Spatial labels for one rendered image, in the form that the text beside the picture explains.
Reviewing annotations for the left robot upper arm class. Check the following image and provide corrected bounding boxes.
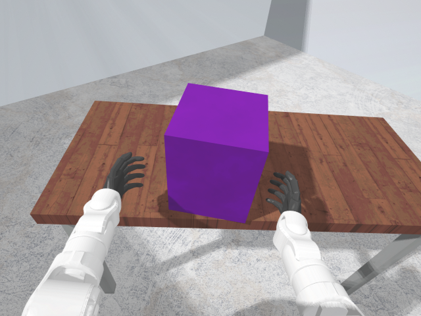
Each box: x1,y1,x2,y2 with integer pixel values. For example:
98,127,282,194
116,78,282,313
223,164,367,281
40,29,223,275
27,279,101,316

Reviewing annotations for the right robot forearm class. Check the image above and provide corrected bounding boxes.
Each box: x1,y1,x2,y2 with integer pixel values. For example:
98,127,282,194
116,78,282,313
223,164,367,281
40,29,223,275
273,211,364,316

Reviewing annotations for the carton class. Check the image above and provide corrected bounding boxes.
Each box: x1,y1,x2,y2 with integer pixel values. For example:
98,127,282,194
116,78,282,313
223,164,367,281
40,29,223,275
164,83,269,223

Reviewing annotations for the table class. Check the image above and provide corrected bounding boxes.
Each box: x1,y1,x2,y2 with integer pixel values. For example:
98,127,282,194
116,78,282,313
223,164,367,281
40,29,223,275
30,101,421,296

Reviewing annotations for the left robot forearm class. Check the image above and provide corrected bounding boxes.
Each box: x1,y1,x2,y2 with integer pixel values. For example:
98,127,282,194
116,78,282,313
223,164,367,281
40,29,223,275
22,188,121,316

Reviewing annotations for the left robot hand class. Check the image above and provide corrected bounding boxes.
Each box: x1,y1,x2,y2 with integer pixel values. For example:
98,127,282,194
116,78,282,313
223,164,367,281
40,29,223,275
103,152,145,199

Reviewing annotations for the right robot hand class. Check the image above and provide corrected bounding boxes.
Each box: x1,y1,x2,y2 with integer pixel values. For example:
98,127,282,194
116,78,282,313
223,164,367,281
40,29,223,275
266,171,301,214

